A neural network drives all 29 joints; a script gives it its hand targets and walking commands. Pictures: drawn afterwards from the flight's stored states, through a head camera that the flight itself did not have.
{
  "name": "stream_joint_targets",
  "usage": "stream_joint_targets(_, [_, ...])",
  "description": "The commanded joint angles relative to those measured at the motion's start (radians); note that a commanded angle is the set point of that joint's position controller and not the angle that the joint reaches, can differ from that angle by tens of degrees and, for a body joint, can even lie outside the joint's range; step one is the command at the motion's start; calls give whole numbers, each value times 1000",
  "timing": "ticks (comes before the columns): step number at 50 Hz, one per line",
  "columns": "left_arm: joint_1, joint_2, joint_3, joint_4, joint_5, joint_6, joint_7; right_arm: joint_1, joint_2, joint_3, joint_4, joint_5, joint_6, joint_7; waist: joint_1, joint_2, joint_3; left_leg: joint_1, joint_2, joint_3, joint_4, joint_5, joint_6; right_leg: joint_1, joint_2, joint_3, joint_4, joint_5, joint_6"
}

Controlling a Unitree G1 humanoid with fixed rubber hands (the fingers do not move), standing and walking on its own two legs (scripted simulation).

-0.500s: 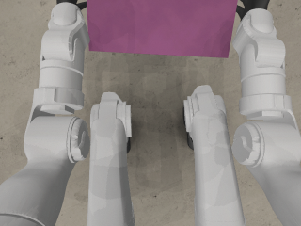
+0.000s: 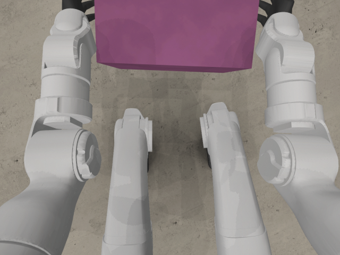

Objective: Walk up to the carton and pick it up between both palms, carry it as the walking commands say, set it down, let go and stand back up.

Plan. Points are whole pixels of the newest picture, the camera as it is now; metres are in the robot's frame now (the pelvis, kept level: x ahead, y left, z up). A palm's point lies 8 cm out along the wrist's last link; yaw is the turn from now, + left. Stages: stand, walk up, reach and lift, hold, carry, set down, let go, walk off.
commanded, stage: reach and lift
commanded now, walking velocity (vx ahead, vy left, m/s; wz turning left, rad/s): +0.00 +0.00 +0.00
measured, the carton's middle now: (174, 33) +0.53 -0.01 -0.14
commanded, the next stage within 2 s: none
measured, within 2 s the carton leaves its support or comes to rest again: neither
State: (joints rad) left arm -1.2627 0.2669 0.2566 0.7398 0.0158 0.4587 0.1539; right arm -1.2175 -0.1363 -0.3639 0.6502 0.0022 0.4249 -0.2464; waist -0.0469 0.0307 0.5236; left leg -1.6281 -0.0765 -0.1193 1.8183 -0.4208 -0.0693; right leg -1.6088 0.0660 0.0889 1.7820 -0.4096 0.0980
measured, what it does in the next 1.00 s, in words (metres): rises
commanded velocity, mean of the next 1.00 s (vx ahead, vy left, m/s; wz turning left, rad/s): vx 0.00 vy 0.00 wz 0.00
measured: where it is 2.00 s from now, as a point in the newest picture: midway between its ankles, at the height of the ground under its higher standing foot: (177, 156)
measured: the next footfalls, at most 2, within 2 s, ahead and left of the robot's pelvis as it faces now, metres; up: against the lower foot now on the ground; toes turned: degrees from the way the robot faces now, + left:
none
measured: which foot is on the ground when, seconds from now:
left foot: down 0.00-1.00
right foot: down 0.00-1.00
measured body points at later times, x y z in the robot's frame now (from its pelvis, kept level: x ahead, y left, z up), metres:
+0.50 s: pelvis +0.02 +0.00 +0.07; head +0.29 +0.00 +0.41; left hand +0.53 +0.17 +0.00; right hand +0.51 -0.19 +0.01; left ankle +0.19 +0.14 -0.45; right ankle +0.19 -0.15 -0.45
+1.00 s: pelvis +0.01 +0.00 +0.13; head +0.25 +0.00 +0.50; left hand +0.52 +0.16 +0.09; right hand +0.49 -0.20 +0.09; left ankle +0.19 +0.13 -0.45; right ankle +0.19 -0.15 -0.45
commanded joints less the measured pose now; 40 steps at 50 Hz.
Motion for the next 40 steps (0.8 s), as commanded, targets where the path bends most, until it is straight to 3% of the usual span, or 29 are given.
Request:
stream_joint_targets(1, [-845,-1217,-559,-315,-278,-59,-416,-816,1023,638,-240,230,-8,486,-38,29,-2492,707,-51,149,-332,-160,49,537,65,-213,-291,-130,-84])
stream_joint_targets(2, [-831,-1204,-552,-277,-269,-59,-414,-823,1028,649,-227,235,-10,483,-29,18,-2449,664,-55,157,-323,-148,51,534,61,-203,-301,-139,-83])
stream_joint_targets(4, [-829,-1204,-571,-354,-282,-56,-404,-828,1007,671,-300,242,-4,479,-40,4,-2557,744,-58,150,-330,-98,51,588,65,-213,-308,-89,-79])
stream_joint_targets(5, [-819,-1194,-570,-321,-278,-58,-400,-803,1018,674,-240,233,-3,481,-37,-21,-2495,711,-52,140,-336,-115,53,545,67,-213,-296,-99,-77])
stream_joint_targets(6, [-784,-1189,-558,-354,-271,-58,-399,-838,1017,713,-347,248,-4,479,-13,-46,-2555,726,-63,154,-344,-78,64,630,70,-205,-320,-74,-71])
stream_joint_targets(8, [-791,-1172,-584,-374,-277,-54,-397,-811,1013,725,-332,255,4,478,-14,-34,-2548,721,-66,166,-358,-77,59,657,72,-200,-335,-79,-72])
stream_joint_targets(9, [-753,-1174,-582,-311,-264,-47,-398,-774,1016,699,-252,242,6,481,-19,-19,-2462,696,-61,159,-368,-93,58,609,70,-198,-339,-90,-78])
stream_joint_targets(10, [-810,-1196,-614,-402,-284,-52,-396,-753,1029,698,-282,242,6,482,-36,6,-2553,775,-63,148,-380,-94,52,649,71,-197,-349,-73,-82])
stream_joint_targets(11, [-788,-1174,-627,-385,-273,-49,-397,-717,1019,683,-255,225,7,485,-43,10,-2512,777,-52,131,-395,-104,48,604,72,-209,-339,-63,-82])
stream_joint_targets(12, [-778,-1208,-640,-393,-271,-44,-393,-738,1008,683,-269,235,-1,489,-36,63,-2537,841,-53,137,-399,-95,39,576,74,-209,-342,-65,-89])
stream_joint_targets(14, [-749,-1208,-647,-377,-259,-37,-397,-675,1014,651,-230,215,6,501,-55,101,-2487,863,-51,136,-425,-91,35,559,79,-215,-362,-60,-99])
stream_joint_targets(17, [-723,-1173,-646,-392,-250,-58,-404,-606,1079,671,-173,216,11,505,-34,62,-2430,773,-50,164,-433,-67,45,628,76,-194,-394,-53,-90])
stream_joint_targets(20, [-708,-1188,-653,-407,-262,-58,-412,-612,1078,701,-233,218,8,499,-30,32,-2496,773,-62,181,-436,-6,48,738,80,-181,-414,-1,-86])
stream_joint_targets(21, [-721,-1177,-670,-432,-265,-59,-414,-587,1077,693,-233,208,8,495,-55,45,-2481,793,-59,172,-451,-17,45,746,76,-184,-425,5,-87])
stream_joint_targets(22, [-699,-1156,-646,-389,-244,-67,-421,-577,1102,702,-173,204,7,497,-6,39,-2400,722,-57,185,-450,-31,54,723,74,-168,-429,-26,-84])
stream_joint_targets(23, [-698,-1189,-685,-490,-276,-65,-420,-601,1076,742,-332,227,2,492,-24,37,-2599,848,-67,179,-451,58,51,835,81,-171,-430,65,-86])
stream_joint_targets(24, [-660,-1194,-686,-434,-267,-59,-417,-580,1072,738,-296,226,1,489,-26,51,-2546,843,-61,171,-449,63,46,784,81,-172,-428,67,-88])
stream_joint_targets(25, [-655,-1210,-686,-440,-281,-59,-417,-611,1069,767,-362,237,-3,484,-30,26,-2579,842,-63,165,-449,69,50,825,82,-169,-433,77,-86])
stream_joint_targets(26, [-662,-1196,-670,-413,-271,-55,-422,-605,1050,746,-306,222,3,483,-23,31,-2509,816,-56,170,-475,36,45,796,72,-172,-446,41,-85])
stream_joint_targets(27, [-633,-1219,-675,-432,-278,-50,-419,-631,1045,769,-392,229,3,481,-32,17,-2590,867,-67,168,-474,59,48,861,78,-169,-457,63,-86])
stream_joint_targets(29, [-625,-1215,-691,-449,-292,-51,-414,-595,1026,765,-383,217,7,479,-56,-1,-2560,921,-60,142,-505,55,43,830,81,-178,-471,60,-87])
stream_joint_targets(30, [-611,-1206,-676,-412,-279,-51,-416,-605,1047,787,-369,228,9,481,-23,-7,-2507,857,-59,153,-501,47,49,833,80,-167,-474,50,-87])
stream_joint_targets(31, [-653,-1223,-693,-458,-300,-52,-413,-628,1025,784,-415,225,7,477,-55,-22,-2553,935,-59,138,-518,51,48,872,80,-167,-488,61,-87])
stream_joint_targets(32, [-623,-1200,-673,-405,-280,-52,-414,-629,1024,780,-364,219,11,481,-32,-22,-2476,880,-55,152,-523,27,46,842,76,-166,-502,25,-83])
stream_joint_targets(34, [-646,-1218,-671,-402,-283,-42,-414,-619,1023,744,-338,206,17,484,-57,-5,-2478,952,-53,123,-573,-30,45,857,72,-170,-525,-6,-91])
stream_joint_targets(35, [-637,-1204,-667,-373,-265,-44,-416,-630,1025,747,-323,208,13,489,-28,25,-2423,925,-54,137,-570,-42,44,815,69,-160,-536,-46,-93])
stream_joint_targets(36, [-670,-1217,-681,-400,-270,-53,-415,-610,1071,750,-304,207,14,491,-53,14,-2442,943,-53,127,-574,-52,46,841,74,-166,-539,-41,-89])
stream_joint_targets(38, [-701,-1202,-690,-438,-283,-56,-417,-598,1070,743,-281,200,20,495,-57,0,-2441,980,-46,120,-610,-56,45,871,71,-165,-565,-38,-89])
stream_joint_targets(40, [-683,-1215,-664,-362,-266,-51,-419,-602,1079,715,-229,203,18,507,-48,25,-2385,986,-36,106,-627,-103,42,808,67,-166,-576,-74,-97])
